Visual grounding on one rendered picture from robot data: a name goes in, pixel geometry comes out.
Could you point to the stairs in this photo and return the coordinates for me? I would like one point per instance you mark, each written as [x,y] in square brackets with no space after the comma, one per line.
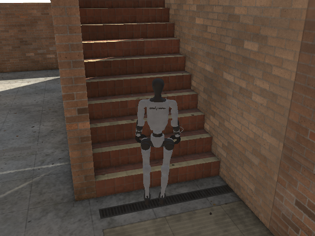
[126,45]

